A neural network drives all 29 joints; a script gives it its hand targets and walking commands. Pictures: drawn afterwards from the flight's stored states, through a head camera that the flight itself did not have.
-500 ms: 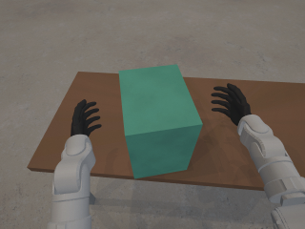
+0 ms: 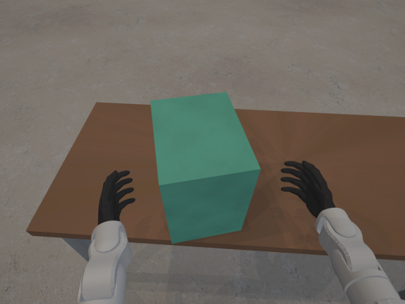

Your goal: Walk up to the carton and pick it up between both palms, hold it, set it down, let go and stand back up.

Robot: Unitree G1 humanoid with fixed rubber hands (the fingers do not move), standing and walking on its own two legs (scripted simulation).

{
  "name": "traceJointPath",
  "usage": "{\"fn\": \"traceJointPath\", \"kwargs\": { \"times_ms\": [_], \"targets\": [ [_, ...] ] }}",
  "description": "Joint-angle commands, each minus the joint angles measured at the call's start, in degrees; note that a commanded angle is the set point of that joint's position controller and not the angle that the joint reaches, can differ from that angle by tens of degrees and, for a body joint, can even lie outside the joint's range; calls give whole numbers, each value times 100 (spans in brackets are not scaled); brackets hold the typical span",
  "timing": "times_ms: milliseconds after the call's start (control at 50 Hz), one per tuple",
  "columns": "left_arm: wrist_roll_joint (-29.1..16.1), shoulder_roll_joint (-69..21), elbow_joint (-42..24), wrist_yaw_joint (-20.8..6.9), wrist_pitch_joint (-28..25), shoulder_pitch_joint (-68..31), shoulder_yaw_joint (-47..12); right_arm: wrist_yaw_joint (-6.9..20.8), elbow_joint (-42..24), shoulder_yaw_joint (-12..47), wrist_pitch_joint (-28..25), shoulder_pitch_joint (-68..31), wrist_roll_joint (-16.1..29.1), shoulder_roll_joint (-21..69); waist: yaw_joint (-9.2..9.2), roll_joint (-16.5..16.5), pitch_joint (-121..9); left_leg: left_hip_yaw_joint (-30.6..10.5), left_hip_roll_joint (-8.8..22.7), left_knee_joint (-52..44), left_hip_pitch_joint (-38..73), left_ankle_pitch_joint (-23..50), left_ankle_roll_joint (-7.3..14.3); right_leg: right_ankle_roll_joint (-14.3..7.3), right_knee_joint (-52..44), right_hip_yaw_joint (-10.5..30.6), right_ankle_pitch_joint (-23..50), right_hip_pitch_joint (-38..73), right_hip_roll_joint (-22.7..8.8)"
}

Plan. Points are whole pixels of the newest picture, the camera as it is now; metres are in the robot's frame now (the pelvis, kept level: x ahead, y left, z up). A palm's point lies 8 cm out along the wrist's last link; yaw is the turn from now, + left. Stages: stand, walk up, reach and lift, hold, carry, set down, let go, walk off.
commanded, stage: set down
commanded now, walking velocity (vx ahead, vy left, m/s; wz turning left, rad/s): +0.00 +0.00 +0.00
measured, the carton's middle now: (198, 169) +0.42 +0.05 -0.01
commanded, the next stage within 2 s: none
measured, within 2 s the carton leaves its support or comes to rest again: neither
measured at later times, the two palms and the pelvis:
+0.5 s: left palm (119, 249) +0.21 +0.19 +0.00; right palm (330, 247) +0.24 -0.21 +0.00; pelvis +0.01 +0.01 +0.00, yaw -1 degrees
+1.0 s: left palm (119, 275) +0.18 +0.19 -0.04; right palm (336, 277) +0.20 -0.23 -0.04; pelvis +0.01 +0.01 -0.01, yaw +0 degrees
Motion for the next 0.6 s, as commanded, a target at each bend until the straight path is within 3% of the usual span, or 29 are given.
{"fn": "traceJointPath", "kwargs": {
  "times_ms": [0,60,160,280,340,460,540,580],
  "targets": [
    [35,85,-774,53,-614,-981,-139,79,-952,-351,-494,-1235,-39,-800,35,-202,-1458,-30,-413,149,1073,665,484,400,-528,515,1253,-377,-260],
    [104,-48,-547,77,-810,-610,-236,164,-727,-330,-604,-750,-45,-774,6,-171,-1269,-44,-394,136,1110,662,487,324,-554,514,1166,-407,-252],
    [260,-76,-398,75,-1176,-211,-210,215,-752,-203,-962,-334,-25,-811,37,-232,-1219,14,-416,153,1193,969,468,312,-540,537,1778,-317,-253],
    [314,-140,-423,139,-1694,228,-346,289,-693,-250,-1386,206,-43,-843,-34,-238,-1339,43,-403,211,1182,1075,431,255,-460,515,1922,-295,-220],
    [390,-262,30,142,-1911,487,-417,357,-288,-182,-1530,484,-39,-819,-31,-195,-1028,36,-389,184,1087,844,429,210,-487,537,1619,-413,-253],
    [330,-228,236,284,-2376,620,-607,548,-114,-192,-1875,680,53,-843,36,-170,-871,73,-356,222,921,546,415,90,-522,532,736,-747,-250],
    [313,-173,400,334,-2627,571,-626,618,32,-235,-2087,664,21,-927,33,-258,-963,125,-351,287,779,372,419,66,-485,567,379,-827,-253],
    [358,-221,564,358,-2787,848,-642,633,235,-140,-2205,945,77,-865,63,-222,-890,121,-356,326,718,472,409,63,-438,590,551,-722,-271]
  ]
}}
